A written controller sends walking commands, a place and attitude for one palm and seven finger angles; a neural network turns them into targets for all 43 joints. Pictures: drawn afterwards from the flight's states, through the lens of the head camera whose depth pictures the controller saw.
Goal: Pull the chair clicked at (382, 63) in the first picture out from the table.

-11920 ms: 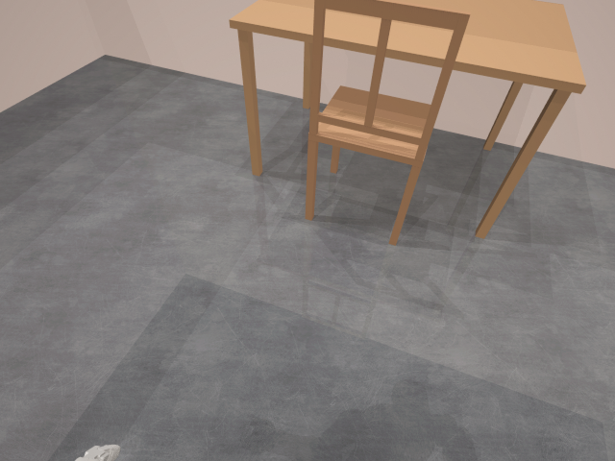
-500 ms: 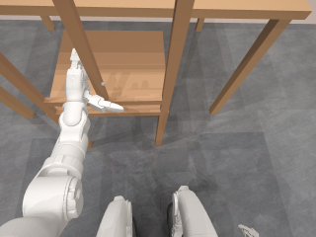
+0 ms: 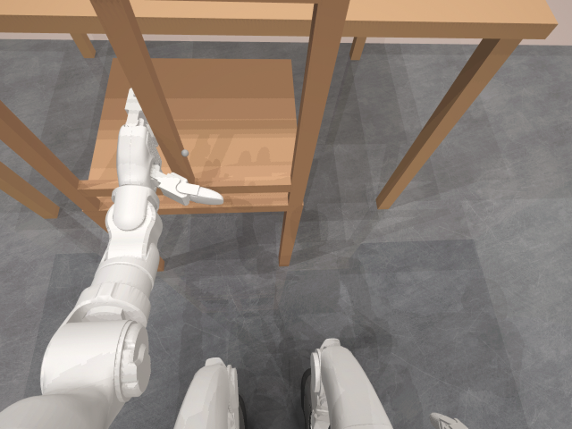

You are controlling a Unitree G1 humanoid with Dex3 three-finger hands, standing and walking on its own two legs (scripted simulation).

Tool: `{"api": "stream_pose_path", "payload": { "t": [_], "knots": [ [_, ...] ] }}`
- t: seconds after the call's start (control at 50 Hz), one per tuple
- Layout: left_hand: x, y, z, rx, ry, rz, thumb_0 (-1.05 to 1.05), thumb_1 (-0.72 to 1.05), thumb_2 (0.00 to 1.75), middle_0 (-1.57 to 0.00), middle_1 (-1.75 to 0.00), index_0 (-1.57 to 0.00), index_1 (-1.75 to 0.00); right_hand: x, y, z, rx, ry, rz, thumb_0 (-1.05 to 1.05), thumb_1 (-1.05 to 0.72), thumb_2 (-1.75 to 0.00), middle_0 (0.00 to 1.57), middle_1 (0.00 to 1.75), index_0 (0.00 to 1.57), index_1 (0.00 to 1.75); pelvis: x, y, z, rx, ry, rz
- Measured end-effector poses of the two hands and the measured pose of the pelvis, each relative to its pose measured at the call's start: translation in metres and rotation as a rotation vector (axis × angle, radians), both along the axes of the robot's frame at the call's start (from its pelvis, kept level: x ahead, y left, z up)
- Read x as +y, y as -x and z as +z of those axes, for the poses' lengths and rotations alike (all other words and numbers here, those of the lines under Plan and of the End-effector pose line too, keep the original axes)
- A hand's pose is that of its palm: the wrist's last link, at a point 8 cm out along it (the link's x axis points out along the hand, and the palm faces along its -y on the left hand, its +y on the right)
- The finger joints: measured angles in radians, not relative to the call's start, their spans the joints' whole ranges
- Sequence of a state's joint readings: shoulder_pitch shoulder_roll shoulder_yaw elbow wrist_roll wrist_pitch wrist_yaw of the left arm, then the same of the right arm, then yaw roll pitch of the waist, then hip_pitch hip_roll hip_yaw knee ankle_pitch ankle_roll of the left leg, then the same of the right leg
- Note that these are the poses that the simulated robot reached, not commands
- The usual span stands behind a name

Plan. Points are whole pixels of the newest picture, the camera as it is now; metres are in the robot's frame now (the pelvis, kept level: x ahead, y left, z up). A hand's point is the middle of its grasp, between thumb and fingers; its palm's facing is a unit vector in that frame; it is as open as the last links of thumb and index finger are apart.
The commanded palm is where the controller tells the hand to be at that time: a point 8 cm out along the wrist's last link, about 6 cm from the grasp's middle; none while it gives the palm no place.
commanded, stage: hook a spindle and tug to test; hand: left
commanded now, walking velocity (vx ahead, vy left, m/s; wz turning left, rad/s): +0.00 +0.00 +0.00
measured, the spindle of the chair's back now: (160, 119) +0.51 +0.13 +0.06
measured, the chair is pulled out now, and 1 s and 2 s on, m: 0.00 0.00 0.03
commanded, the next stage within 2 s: step backward, pulling the chair out in 1.54 s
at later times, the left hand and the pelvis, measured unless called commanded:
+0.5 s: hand (181, 157) +0.47 +0.11 +0.03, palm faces +0.00 -1.00 -0.04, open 14.2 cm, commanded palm +0.45 +0.15 +0.03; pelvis +0.00 +0.00 +0.00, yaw +1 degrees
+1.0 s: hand (180, 153) +0.48 +0.11 +0.03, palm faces +0.01 -1.00 -0.02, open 5.7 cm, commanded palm +0.45 +0.14 +0.03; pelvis +0.01 +0.00 +0.00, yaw +1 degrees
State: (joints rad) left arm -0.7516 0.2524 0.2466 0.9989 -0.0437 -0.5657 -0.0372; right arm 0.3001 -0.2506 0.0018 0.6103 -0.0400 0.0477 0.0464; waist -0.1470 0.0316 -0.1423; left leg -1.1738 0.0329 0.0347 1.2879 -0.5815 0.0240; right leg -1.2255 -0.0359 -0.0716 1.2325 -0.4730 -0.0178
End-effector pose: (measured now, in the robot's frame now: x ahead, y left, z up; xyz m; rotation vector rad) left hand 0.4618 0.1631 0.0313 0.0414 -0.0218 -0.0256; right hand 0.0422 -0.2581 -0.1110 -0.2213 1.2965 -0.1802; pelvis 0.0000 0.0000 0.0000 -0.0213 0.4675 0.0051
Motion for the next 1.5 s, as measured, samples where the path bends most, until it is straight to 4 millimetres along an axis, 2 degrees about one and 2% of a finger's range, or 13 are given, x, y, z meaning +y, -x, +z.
{"api": "stream_pose_path", "payload": {
  "t": [0.12, 0.2, 0.44, 0.56, 0.7, 0.78, 0.94, 1.24, 1.5],
  "knots": [
    [-0.002, 0.006, -0.002, 0.018, 0.003, -0.002, -0.02, -0.50, 0.30, -0.06, -0.09, -0.07, -0.09, 0.002, -0.006, 0.000, -0.008, -0.009, 0.006, 0.00, -0.91, -0.89, 0.20, 0.30, 0.20, 0.30, 0.000, -0.001, 0.001, -0.005, -0.002, 0.001],
    [-0.001, 0.010, -0.001, 0.006, 0.007, 0.007, -0.02, -0.50, 0.30, -0.09, -0.18, -0.09, -0.18, 0.003, -0.009, 0.001, -0.023, -0.008, 0.007, 0.00, -0.91, -0.89, 0.20, 0.30, 0.20, 0.30, 0.000, 0.000, 0.002, -0.009, -0.002, 0.000],
    [0.002, 0.010, 0.000, 0.001, 0.004, 0.022, -0.02, -0.47, 0.31, -0.26, -0.71, -0.23, -0.71, 0.002, -0.011, -0.002, -0.022, -0.004, 0.021, 0.00, -0.91, -0.89, 0.20, 0.30, 0.20, 0.30, 0.001, 0.002, -0.001, -0.010, 0.001, 0.009],
    [0.004, 0.008, 0.001, 0.001, 0.007, 0.030, -0.02, -0.29, 0.39, -0.36, -1.04, -0.32, -1.03, 0.001, -0.007, -0.003, -0.001, -0.004, 0.019, 0.00, -0.91, -0.89, 0.20, 0.30, 0.20, 0.30, 0.001, 0.002, -0.001, -0.007, 0.002, 0.011],
    [0.005, 0.006, 0.001, 0.003, 0.009, 0.041, -0.01, 0.04, 0.53, -0.44, -1.32, -0.39, -1.31, 0.002, -0.004, -0.003, 0.022, -0.007, 0.019, 0.00, -0.91, -0.89, 0.20, 0.30, 0.20, 0.30, 0.001, 0.000, 0.000, -0.003, 0.004, 0.015],
    [0.005, 0.005, 0.000, 0.001, 0.018, 0.045, -0.01, 0.26, 0.62, -0.45, -1.35, -0.40, -1.39, 0.002, -0.005, -0.002, 0.030, -0.007, 0.017, 0.00, -0.91, -0.89, 0.20, 0.30, 0.20, 0.30, 0.001, -0.002, 0.000, 0.000, 0.006, 0.016],
    [0.005, 0.003, 0.000, 0.002, 0.013, 0.032, 0.00, 0.66, 0.80, -0.46, -1.39, -0.41, -1.42, 0.003, -0.011, -0.001, 0.030, -0.006, 0.017, 0.00, -0.91, -0.89, 0.20, 0.30, 0.20, 0.30, 0.002, -0.006, 0.001, 0.002, 0.008, 0.017],
    [0.001, 0.008, 0.001, 0.023, 0.024, 0.039, 0.01, 0.70, 0.75, -0.38, -1.43, -0.36, -1.44, 0.008, -0.033, 0.005, -0.005, -0.039, 0.004, 0.00, -0.91, -0.89, 0.20, 0.30, 0.20, 0.30, 0.002, -0.020, 0.009, 0.001, 0.005, 0.004],
    [-0.002, 0.022, 0.002, 0.036, 0.025, 0.013, 0.02, 0.71, 0.73, -0.36, -1.41, -0.35, -1.45, 0.009, -0.070, 0.015, -0.066, -0.049, 0.018, 0.00, -0.91, -0.89, 0.20, 0.30, 0.20, 0.30, 0.000, -0.038, 0.018, 0.000, 0.001, 0.001]
  ]
}}
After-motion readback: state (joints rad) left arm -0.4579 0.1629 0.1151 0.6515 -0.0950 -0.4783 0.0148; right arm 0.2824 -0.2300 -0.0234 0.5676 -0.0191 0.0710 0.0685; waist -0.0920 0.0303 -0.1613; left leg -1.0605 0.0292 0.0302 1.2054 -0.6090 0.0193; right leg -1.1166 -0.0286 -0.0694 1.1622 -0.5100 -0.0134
